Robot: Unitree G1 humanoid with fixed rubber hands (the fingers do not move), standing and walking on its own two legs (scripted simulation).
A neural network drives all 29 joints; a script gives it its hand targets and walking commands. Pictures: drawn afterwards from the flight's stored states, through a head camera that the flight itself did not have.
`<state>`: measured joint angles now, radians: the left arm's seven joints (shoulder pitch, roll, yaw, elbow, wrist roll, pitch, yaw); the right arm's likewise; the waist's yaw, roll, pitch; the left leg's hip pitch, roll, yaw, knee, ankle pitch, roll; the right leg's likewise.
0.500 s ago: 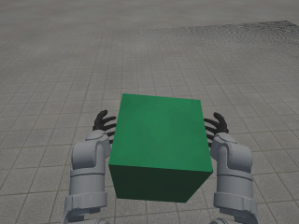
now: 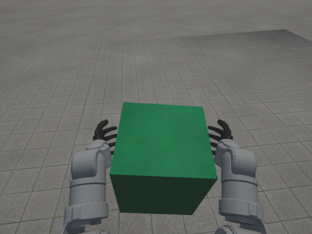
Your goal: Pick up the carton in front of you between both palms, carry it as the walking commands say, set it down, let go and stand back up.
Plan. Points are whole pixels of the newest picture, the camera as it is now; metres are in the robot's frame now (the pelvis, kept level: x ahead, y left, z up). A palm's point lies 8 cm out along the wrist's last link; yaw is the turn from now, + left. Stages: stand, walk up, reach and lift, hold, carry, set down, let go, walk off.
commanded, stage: carry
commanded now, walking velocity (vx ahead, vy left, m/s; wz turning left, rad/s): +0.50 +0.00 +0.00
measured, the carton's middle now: (159, 161) +0.33 +0.01 +0.04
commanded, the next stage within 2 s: none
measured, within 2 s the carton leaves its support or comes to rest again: neither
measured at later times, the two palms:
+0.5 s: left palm (134, 114) +0.51 +0.09 +0.07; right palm (221, 112) +0.54 -0.21 +0.06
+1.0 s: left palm (137, 72) +0.81 +0.11 +0.07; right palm (203, 73) +0.80 -0.19 +0.07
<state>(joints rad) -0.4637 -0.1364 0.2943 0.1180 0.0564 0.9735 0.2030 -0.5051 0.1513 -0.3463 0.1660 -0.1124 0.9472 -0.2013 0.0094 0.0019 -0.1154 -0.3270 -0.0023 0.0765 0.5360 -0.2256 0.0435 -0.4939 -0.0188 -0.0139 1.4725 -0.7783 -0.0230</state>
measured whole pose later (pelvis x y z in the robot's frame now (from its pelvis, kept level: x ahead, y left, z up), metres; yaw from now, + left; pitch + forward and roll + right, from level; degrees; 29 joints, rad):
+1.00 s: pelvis +0.48 -0.03 +0.00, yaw -2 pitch +4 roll -1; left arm -0.40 -0.15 0.28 0.02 0.04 0.95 0.19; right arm -0.43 0.16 -0.30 0.07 -0.07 0.93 -0.17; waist -0.02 0.00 -0.03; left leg -0.37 0.00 0.20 0.44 -0.16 0.10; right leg -0.46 -0.04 -0.05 1.11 -0.36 -0.01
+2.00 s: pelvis +1.14 -0.01 +0.00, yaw -1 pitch +3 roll +0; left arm 0.04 -0.13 0.06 -0.47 0.02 1.15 0.16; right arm 0.02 0.13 -0.05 -0.43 0.00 1.13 -0.16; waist -0.02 -0.03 -0.08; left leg -0.42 0.06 0.26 0.49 -0.13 0.08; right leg -0.31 -0.09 -0.05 1.19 -0.38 0.00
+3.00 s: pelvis +1.79 -0.01 -0.01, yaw -1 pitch +3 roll +1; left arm 0.03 -0.13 0.07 -0.55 0.01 1.15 0.16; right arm 0.01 0.13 -0.04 -0.51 0.00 1.14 -0.16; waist -0.01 -0.05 -0.03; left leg -0.45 0.04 0.26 0.49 -0.09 0.10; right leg -0.21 -0.06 -0.07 0.98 -0.52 0.04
